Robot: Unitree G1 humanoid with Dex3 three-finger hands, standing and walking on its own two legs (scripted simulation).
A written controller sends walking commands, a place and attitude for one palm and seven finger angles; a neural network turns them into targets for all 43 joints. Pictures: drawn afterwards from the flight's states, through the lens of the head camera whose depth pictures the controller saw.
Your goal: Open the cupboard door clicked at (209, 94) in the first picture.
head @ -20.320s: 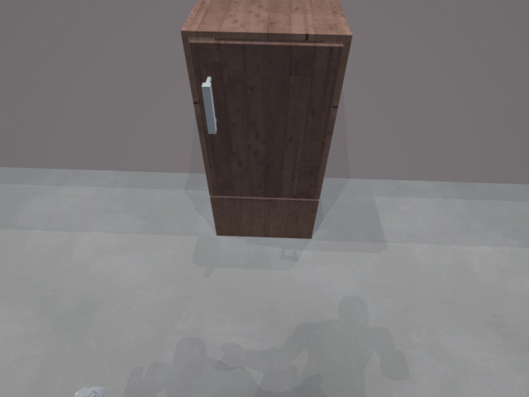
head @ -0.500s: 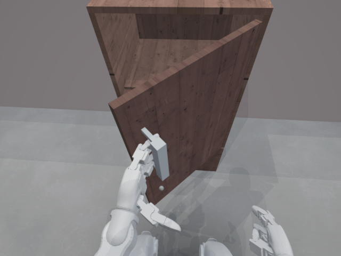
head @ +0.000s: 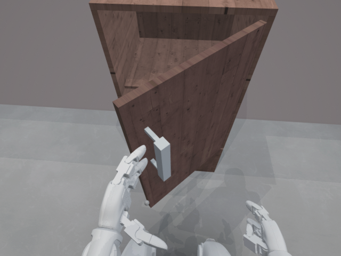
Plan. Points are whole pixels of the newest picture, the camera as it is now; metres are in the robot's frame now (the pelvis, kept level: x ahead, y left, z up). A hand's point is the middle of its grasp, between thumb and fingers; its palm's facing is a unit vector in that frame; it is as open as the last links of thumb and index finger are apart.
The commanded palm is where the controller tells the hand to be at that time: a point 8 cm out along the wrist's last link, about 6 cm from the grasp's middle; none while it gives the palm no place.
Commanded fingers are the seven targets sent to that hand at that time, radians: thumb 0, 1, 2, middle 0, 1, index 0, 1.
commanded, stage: slide the hand sideways off the handle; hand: left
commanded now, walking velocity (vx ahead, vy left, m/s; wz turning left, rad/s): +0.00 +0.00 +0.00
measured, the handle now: (157, 155) +0.33 +0.05 +0.05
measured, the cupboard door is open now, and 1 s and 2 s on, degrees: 45 45 45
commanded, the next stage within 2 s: draw the hand back to the body in 0.42 s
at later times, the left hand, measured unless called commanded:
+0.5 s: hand (116, 217) +0.20 +0.12 +0.05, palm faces -0.08 -1.00 -0.01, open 16.3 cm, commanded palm +0.18 +0.17 +0.05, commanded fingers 0.00 -0.50 0.30 -0.15 -0.30 -0.15 -0.30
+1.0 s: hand (72, 213) +0.18 +0.17 +0.12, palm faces -0.05 -1.00 -0.06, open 16.3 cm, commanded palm +0.16 +0.23 +0.14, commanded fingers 0.00 -0.32 0.38 -0.16 -0.30 -0.16 -0.30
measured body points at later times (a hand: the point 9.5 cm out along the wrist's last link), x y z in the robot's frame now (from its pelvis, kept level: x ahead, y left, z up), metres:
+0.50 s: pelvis +0.00 -0.01 -0.01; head +0.07 -0.01 +0.43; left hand +0.20 +0.17 +0.05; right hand +0.20 -0.23 -0.09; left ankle +0.03 +0.12 -0.64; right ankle +0.01 -0.11 -0.64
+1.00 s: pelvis +0.01 +0.01 +0.03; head +0.03 +0.00 +0.48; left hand +0.18 +0.22 +0.13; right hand +0.20 -0.22 -0.03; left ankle +0.03 +0.12 -0.64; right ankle +0.01 -0.11 -0.64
